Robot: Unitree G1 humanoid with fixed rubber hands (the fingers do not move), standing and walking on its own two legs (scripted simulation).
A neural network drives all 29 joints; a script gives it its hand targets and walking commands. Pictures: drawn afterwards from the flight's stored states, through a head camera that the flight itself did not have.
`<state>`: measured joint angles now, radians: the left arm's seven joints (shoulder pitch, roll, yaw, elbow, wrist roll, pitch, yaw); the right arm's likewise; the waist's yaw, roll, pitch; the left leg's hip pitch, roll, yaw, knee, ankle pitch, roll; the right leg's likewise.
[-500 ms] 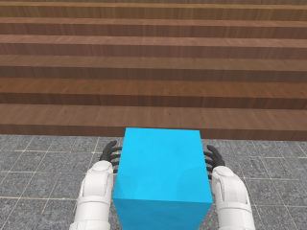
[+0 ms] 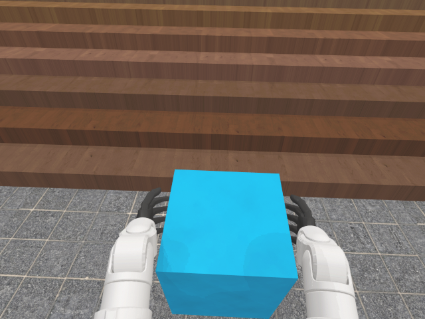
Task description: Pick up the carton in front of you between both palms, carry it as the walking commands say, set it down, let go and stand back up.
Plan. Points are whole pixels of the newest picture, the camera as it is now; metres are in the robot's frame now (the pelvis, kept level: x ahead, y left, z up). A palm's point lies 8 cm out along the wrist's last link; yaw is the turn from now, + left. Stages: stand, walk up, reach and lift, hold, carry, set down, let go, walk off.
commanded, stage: carry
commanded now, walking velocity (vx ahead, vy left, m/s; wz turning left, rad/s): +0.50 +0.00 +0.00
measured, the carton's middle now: (223, 246) +0.30 +0.00 +0.00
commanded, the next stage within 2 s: none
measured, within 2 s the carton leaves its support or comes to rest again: neither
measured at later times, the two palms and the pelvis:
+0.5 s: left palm (151, 155) +0.49 +0.18 +0.08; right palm (273, 161) +0.48 -0.12 +0.08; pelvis +0.22 +0.03 +0.00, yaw -3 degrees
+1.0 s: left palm (177, 94) +0.79 +0.15 +0.10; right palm (265, 94) +0.82 -0.15 +0.09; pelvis +0.53 -0.02 +0.01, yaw +3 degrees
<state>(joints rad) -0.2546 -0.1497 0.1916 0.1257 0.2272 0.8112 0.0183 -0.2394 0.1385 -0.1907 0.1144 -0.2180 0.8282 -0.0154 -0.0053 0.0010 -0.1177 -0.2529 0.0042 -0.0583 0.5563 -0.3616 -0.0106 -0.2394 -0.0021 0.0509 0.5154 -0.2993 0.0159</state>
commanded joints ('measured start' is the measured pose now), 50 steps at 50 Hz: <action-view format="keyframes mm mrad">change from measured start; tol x32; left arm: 1 -538 -871 -678 -129 -339 47 -203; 50 -441 -859 -827 -593 -587 402 -193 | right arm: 1 -606 885 695 -150 352 28 210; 50 -414 867 782 -550 477 366 143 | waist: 1 11 -112 -177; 7 -12 235 -62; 13 41 -326 -216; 21 -25 336 -278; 50 18 -100 -233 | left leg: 1 -68 5 74 -17 -112 13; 7 218 283 -321 -246 89 185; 11 -92 100 117 161 372 48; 15 -627 31 171 215 -292 7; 19 184 -47 294 -166 185 30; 22 569 413 -447 -275 429 253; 36 255 196 223 -167 959 81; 41 -372 0 62 814 -72 33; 50 -374 88 149 324 138 19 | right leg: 1 15 -153 150 -177 -359 -86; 7 -383 -21 -169 128 -195 -2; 15 594 -361 259 -125 601 -220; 24 -618 -92 -96 664 -183 -29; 38 278 38 -339 -28 166 -60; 40 520 -415 513 -277 -196 -257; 50 295 -267 -20 -329 284 -161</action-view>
